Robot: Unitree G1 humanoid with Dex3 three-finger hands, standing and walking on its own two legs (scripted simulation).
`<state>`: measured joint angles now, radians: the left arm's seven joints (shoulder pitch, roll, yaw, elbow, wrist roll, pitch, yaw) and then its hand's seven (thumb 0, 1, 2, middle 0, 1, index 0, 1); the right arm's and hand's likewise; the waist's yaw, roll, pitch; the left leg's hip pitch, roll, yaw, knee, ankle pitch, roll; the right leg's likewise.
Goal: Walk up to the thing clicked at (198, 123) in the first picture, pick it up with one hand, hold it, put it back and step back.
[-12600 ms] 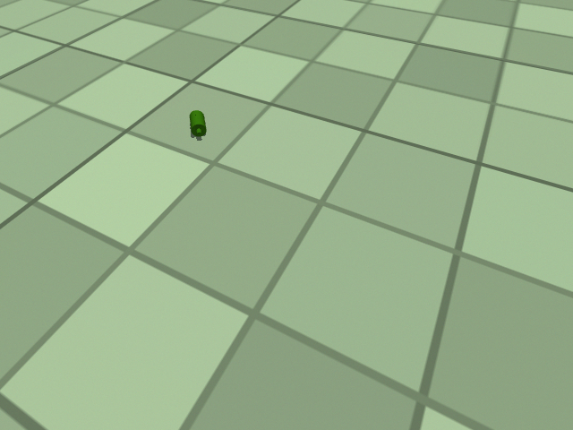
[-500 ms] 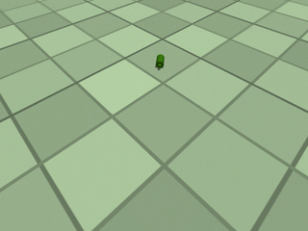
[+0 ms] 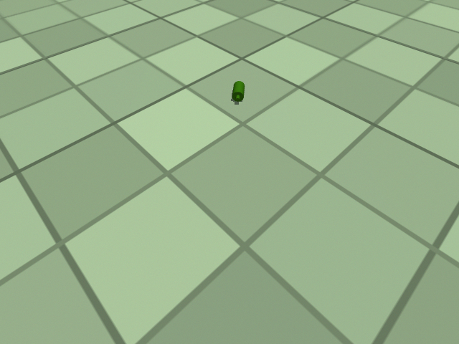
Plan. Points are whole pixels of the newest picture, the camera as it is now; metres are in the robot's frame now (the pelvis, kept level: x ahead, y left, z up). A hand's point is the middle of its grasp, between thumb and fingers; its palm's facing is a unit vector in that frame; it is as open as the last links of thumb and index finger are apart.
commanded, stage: stand
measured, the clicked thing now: (238, 92) +1.83 -0.06 -0.74
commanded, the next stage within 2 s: walk up in 0.54 s
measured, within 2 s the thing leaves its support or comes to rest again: neither
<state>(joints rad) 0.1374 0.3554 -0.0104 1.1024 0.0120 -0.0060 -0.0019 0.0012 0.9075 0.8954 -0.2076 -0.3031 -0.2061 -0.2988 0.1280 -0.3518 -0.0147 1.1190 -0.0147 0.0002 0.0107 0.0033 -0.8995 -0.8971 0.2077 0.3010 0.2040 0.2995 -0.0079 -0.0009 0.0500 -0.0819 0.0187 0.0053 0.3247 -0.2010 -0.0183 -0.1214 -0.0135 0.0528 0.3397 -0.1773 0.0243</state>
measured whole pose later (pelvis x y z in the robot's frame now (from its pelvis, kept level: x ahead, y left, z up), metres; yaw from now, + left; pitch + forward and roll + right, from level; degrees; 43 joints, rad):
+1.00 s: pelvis +0.12 -0.03 -0.03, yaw -21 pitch -3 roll -2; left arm 0.36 0.42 0.06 0.99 0.00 -0.06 0.00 0.00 0.91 0.90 -0.21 -0.30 -0.21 -0.30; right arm 0.11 -0.51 -0.09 0.89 -0.06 0.03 0.15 0.01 -0.91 -0.90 0.20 0.30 0.20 0.30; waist 0.03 0.20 0.02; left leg -0.46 0.04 -0.03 1.14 -0.48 -0.01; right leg -0.26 -0.03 -0.08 0.69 -0.38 0.00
